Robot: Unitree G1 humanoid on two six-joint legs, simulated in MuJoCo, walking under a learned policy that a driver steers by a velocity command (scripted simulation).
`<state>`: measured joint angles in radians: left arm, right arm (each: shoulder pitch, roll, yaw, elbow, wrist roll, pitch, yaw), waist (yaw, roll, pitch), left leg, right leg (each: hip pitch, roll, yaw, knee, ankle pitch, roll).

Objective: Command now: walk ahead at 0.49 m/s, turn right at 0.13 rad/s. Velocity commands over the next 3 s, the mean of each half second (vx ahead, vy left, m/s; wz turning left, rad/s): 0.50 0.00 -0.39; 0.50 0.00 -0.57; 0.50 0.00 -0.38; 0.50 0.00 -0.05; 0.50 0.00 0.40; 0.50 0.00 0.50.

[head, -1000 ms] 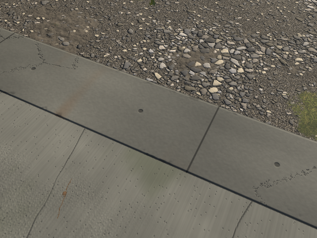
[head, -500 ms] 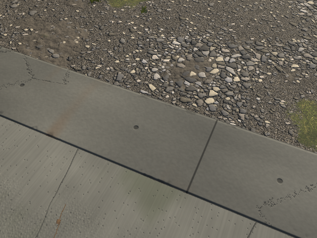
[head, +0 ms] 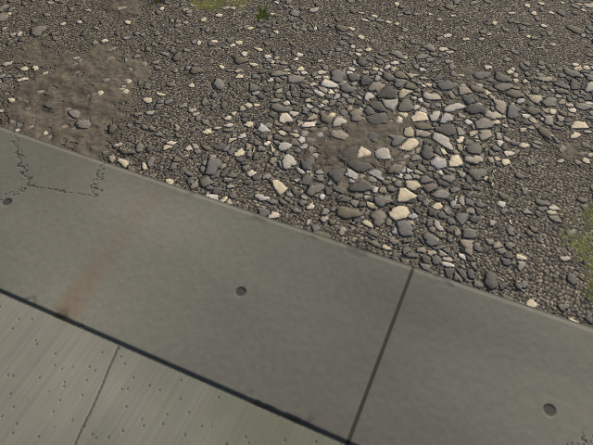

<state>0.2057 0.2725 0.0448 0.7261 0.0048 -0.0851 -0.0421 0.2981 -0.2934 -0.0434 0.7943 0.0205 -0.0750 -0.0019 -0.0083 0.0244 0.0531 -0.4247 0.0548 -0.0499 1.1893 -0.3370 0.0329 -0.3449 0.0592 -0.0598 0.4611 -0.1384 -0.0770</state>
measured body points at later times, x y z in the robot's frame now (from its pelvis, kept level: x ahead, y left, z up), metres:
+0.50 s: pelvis +0.27 +0.04 +0.01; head +0.30 +0.05 +0.46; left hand +0.38 +0.28 -0.13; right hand +0.36 -0.22 -0.09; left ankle +0.34 +0.14 -0.73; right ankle +0.18 -0.07 -0.65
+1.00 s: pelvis +0.52 -0.10 -0.01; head +0.53 -0.10 +0.44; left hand +0.78 +0.05 -0.12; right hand +0.40 -0.32 -0.15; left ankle +0.42 +0.12 -0.65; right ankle +0.54 -0.20 -0.73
